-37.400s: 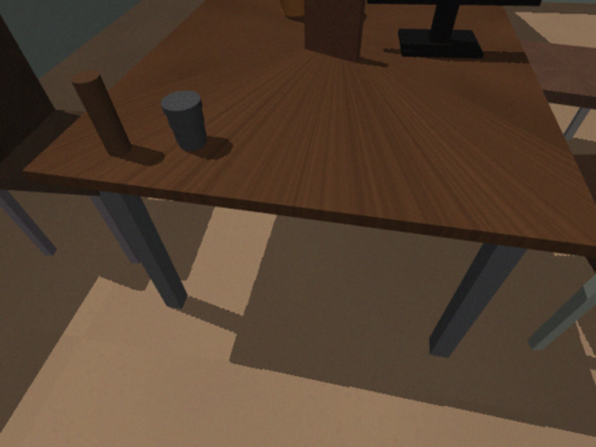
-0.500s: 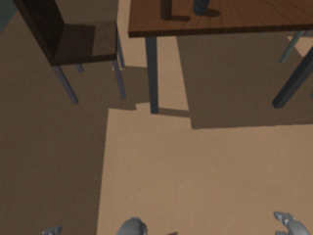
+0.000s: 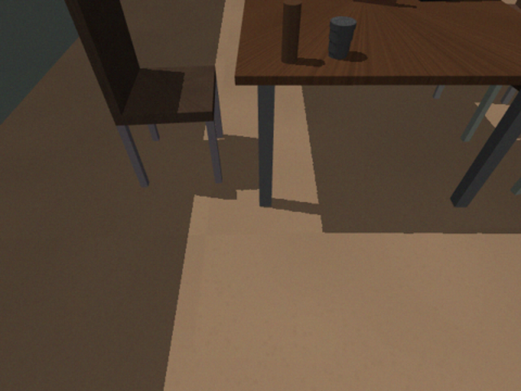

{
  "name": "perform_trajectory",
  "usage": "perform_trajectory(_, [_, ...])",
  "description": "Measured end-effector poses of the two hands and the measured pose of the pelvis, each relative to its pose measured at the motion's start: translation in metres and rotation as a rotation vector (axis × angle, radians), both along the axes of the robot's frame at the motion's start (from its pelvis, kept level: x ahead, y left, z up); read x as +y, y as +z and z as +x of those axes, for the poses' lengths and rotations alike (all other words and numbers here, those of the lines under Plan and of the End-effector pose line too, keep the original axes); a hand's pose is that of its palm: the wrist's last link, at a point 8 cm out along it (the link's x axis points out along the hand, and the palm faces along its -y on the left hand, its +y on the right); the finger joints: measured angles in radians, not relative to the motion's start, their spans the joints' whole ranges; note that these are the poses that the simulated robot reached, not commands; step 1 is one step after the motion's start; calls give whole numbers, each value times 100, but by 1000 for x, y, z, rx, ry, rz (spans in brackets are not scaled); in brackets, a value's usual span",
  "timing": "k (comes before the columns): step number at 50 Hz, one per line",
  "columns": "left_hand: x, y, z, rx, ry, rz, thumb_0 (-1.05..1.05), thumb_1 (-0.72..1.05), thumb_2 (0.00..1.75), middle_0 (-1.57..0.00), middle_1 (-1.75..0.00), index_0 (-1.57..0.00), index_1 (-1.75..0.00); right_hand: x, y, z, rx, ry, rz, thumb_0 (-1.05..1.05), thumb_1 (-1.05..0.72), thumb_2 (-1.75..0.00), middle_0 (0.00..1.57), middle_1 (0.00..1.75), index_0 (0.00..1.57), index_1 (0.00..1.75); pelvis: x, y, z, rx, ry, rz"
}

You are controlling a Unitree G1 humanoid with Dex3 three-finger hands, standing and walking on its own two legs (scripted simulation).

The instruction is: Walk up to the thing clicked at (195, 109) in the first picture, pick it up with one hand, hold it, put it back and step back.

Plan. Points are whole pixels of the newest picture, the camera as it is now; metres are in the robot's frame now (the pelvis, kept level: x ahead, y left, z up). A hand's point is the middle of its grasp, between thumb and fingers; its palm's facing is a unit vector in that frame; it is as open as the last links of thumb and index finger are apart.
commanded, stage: step back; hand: right
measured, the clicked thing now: (340, 38) +1.15 -0.22 +0.03
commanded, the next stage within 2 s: stand in 0.68 s
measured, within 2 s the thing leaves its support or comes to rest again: neither
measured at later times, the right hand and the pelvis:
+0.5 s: hand out of the picture +0.13 -0.23 -0.14, palm faces -0.04 +0.93 -0.36, open 7.4 cm; pelvis +0.04 +0.02 +0.00, yaw +0 degrees
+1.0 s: hand out of the picture +0.14 -0.24 -0.13, palm faces +0.02 +0.94 -0.33, open 7.4 cm; pelvis +0.04 +0.01 +0.02, yaw +0 degrees
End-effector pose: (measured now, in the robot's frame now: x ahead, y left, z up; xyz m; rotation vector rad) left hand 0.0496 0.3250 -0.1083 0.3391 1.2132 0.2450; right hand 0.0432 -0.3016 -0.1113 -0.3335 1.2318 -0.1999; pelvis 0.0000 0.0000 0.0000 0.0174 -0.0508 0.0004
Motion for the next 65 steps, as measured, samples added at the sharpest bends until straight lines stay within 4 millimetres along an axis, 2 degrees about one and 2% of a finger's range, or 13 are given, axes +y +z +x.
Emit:
perform_trajectory(7, [-20,1,4,-52,13,-16,1,90,90,-20,-30,-21,-30,-9,-5,20,-13,11,-3,1,-90,-90,21,30,21,30,-5,-1,4,-9,12,-30])
perform_trajectory(13, [-12,-3,10,-57,30,-34,1,90,90,-20,-30,-21,-30,-3,1,43,-19,49,-25,1,-90,-90,21,30,21,30,8,-1,15,-2,33,-30])
perform_trajectory(17, [1,-12,24,-33,28,-45,1,90,90,-20,-30,-21,-30,9,3,53,-26,36,-42,1,-90,-90,21,30,21,30,20,-4,25,-1,20,-11])
perform_trajectory(21, [7,-14,41,-14,16,-48,1,90,90,-20,-30,-21,-30,22,7,66,-34,33,-26,1,-90,-90,21,30,21,30,23,-1,35,11,9,-20])
perform_trajectory(30, [5,-3,78,-37,-12,-35,1,90,90,-20,-30,-21,-30,37,8,110,-89,26,16,1,-90,-90,21,30,21,30,23,7,49,22,-3,-23])
perform_trajectory(36, [-1,4,96,-67,-29,-32,1,90,90,-20,-30,-21,-30,37,11,125,-123,16,29,1,-90,-90,21,30,21,30,22,9,51,14,-7,-17])
perform_trajectory(41, [-10,8,100,-68,-42,-44,1,90,90,-20,-30,-21,-30,32,14,122,-121,6,35,1,-90,-90,21,30,21,30,21,14,50,6,-6,-14])
perform_trajectory(46, [-17,9,94,-58,-50,-54,1,90,90,-20,-30,-21,-30,25,15,107,-100,-10,32,1,-90,-90,21,30,21,30,17,17,46,-3,-6,-14])
perform_trajectory(58, [-21,6,60,-1,-39,-56,1,90,90,-20,-30,-21,-30,14,11,59,-17,-41,27,1,-90,-90,21,30,21,30,11,18,32,-10,-8,-16])
perform_trajectory(65, [-19,6,43,27,-30,-50,1,90,90,-20,-30,-21,-30,13,8,39,18,-48,30,1,-90,-90,21,30,21,30,10,18,26,-8,-7,-17])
